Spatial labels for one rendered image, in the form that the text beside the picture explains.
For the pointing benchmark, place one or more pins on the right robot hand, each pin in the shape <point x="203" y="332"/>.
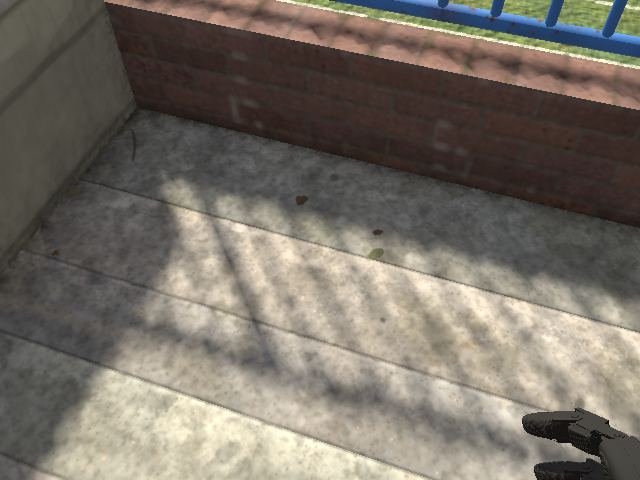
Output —
<point x="619" y="453"/>

